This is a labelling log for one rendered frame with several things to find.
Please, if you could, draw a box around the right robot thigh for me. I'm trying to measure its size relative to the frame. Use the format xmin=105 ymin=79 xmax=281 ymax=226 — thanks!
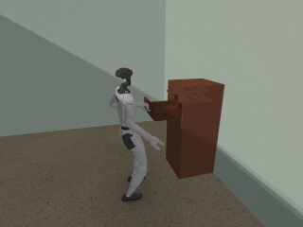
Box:
xmin=124 ymin=134 xmax=147 ymax=172

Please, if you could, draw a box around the right robot forearm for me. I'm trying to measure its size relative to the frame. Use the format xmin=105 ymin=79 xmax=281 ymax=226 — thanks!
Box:
xmin=127 ymin=120 xmax=152 ymax=141

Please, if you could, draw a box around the robot right upper arm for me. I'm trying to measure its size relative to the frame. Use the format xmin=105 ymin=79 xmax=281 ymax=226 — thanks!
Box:
xmin=123 ymin=95 xmax=134 ymax=128

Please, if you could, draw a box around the left robot foot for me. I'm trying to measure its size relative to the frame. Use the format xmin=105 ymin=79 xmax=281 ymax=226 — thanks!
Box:
xmin=128 ymin=175 xmax=146 ymax=183

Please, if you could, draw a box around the cabinet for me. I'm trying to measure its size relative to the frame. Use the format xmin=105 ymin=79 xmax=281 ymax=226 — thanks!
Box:
xmin=166 ymin=79 xmax=224 ymax=180

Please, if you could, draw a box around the right robot hand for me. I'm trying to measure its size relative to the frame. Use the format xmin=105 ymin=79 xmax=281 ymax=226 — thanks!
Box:
xmin=149 ymin=136 xmax=165 ymax=150

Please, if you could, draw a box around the left robot hand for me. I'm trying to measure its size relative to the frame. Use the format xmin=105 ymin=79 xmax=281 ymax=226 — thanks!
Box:
xmin=135 ymin=101 xmax=149 ymax=115

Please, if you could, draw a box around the drawer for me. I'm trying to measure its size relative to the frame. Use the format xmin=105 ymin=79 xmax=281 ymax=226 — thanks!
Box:
xmin=144 ymin=96 xmax=183 ymax=122

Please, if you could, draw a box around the robot left upper arm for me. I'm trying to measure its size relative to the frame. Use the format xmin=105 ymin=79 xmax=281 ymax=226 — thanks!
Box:
xmin=109 ymin=87 xmax=120 ymax=110

